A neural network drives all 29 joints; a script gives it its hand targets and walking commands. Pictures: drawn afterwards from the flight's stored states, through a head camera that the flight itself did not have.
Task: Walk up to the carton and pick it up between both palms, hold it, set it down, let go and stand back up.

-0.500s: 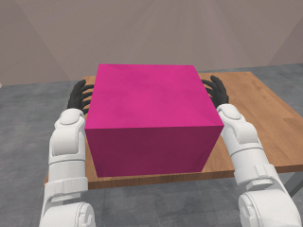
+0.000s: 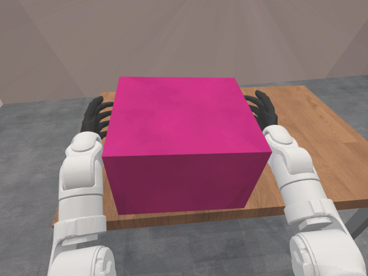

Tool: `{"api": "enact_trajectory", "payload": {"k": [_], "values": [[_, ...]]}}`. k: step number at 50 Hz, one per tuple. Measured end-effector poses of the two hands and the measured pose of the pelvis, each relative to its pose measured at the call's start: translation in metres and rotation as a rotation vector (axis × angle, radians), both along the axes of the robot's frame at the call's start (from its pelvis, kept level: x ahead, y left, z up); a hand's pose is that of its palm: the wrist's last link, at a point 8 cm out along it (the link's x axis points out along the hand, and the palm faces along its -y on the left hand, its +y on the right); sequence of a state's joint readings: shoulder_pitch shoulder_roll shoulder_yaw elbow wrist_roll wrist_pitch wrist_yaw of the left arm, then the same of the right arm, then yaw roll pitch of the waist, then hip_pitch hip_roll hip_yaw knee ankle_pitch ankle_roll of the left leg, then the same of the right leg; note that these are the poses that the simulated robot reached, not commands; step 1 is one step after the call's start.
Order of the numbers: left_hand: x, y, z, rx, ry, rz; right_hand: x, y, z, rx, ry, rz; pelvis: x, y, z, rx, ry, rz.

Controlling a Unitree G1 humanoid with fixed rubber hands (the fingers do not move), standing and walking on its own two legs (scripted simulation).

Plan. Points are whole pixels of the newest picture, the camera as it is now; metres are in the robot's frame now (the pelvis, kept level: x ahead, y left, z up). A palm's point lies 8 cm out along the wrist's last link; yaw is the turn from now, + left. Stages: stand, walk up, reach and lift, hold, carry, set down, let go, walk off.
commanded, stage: hold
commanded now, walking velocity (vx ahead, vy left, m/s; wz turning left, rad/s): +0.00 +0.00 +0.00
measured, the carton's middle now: (180, 141) +0.37 +0.00 +0.15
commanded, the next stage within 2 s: none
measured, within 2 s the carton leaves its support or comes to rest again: neither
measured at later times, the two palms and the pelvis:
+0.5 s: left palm (91, 135) +0.36 +0.18 +0.19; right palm (266, 126) +0.36 -0.18 +0.20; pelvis +0.00 +0.00 +0.00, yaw +0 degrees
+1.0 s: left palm (89, 139) +0.35 +0.19 +0.19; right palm (266, 130) +0.35 -0.18 +0.19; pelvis -0.01 +0.00 +0.00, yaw -1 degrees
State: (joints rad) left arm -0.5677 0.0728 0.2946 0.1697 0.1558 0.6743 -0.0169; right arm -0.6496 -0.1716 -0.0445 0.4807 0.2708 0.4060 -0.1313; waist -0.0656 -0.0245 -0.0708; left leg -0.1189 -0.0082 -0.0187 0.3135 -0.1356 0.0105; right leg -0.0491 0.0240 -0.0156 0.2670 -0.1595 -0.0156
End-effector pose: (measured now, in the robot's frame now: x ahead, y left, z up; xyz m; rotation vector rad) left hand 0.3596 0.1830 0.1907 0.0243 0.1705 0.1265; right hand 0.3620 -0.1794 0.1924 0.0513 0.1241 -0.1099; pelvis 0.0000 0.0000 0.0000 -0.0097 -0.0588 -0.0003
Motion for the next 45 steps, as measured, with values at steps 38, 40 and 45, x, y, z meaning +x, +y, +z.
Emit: {"api": "enact_trajectory", "payload": {"k": [38, 40, 45], "values": [[-0.012, 0.001, -0.003, -0.009, -0.001, 0.006, -0.009, 0.001, 0.002, -0.024, -0.001, 0.008, -0.003, 0.001, 0.000, -0.001, -0.008, -0.008], [-0.013, 0.002, -0.005, -0.014, 0.005, 0.006, -0.011, 0.002, 0.000, -0.021, 0.005, 0.007, -0.003, 0.001, 0.000, -0.001, -0.006, -0.008], [-0.014, 0.003, -0.006, -0.014, 0.005, 0.005, -0.012, 0.003, -0.001, -0.013, 0.006, 0.005, -0.006, 0.001, 0.000, -0.001, 0.003, -0.010]]}}
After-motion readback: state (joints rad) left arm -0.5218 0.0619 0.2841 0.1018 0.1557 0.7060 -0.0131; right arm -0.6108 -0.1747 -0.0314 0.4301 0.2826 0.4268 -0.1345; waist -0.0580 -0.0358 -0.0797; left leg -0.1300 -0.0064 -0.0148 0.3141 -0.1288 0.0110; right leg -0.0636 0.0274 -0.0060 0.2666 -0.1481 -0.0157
